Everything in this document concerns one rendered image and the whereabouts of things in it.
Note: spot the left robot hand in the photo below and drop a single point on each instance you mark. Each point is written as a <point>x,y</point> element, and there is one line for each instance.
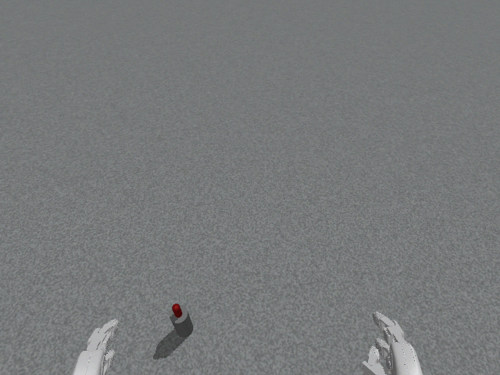
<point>96,360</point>

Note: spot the bottle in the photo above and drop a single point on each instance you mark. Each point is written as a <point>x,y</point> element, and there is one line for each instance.
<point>181,320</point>

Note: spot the right robot hand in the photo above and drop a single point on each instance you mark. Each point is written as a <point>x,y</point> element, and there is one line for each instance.
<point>400,356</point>

